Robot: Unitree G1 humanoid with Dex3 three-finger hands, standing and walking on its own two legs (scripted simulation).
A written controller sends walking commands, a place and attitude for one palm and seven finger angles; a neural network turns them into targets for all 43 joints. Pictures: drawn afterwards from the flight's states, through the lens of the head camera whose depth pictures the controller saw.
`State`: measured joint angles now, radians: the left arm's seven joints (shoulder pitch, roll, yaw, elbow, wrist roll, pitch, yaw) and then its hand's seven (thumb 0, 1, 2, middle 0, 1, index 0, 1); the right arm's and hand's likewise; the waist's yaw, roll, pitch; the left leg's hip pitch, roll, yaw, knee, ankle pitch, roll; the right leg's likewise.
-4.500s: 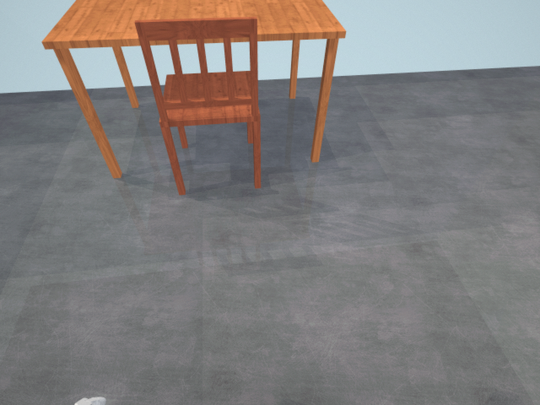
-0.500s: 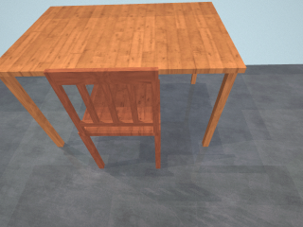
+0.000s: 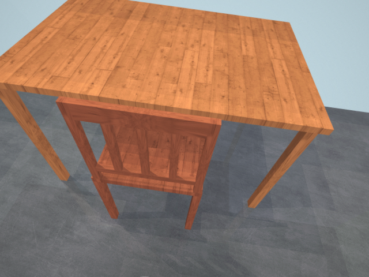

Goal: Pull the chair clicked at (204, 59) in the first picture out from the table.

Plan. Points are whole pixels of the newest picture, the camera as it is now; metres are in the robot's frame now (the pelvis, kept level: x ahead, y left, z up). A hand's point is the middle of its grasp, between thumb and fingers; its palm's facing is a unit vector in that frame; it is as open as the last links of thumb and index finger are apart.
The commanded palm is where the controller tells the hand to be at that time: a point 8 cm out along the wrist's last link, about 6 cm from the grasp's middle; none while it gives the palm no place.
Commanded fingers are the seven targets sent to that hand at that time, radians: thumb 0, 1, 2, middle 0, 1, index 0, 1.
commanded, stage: come to a stop and stand still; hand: left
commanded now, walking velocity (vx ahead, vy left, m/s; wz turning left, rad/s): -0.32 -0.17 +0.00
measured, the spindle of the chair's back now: (143, 152) +0.46 +0.18 -0.11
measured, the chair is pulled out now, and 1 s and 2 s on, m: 0.00 0.00 0.00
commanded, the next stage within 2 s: look again from close up in 0.78 s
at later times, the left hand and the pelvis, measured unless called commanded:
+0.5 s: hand out of the picture +0.02 +0.12 -0.16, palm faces -0.01 -0.96 -0.28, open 7.4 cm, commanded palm none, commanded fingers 0.00 0.90 0.90 -0.20 -0.30 -0.20 -0.30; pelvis -0.02 -0.07 +0.00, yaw -1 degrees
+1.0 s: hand out of the picture -0.05 +0.08 -0.17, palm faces +0.02 -0.98 -0.20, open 7.3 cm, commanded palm none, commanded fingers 0.00 0.90 0.90 -0.20 -0.30 -0.20 -0.30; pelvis -0.05 -0.08 +0.00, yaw +0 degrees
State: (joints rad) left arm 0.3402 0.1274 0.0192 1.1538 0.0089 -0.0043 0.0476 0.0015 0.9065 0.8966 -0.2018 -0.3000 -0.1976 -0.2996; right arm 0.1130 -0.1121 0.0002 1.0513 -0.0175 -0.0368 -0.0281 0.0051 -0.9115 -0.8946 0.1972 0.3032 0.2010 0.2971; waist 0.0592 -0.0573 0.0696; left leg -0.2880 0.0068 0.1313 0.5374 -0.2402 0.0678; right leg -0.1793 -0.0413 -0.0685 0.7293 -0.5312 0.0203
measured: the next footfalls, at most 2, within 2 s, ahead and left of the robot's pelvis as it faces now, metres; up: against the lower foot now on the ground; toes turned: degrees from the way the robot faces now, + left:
right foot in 0.40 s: +0.04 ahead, -0.16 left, +0.00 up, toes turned +0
left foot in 0.66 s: -0.01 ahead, +0.04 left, +0.00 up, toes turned +2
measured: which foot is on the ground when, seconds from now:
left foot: down 0.00-0.44, up 0.46-0.64, down 0.66-1.00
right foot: up 0.00-0.38, down 0.40-1.00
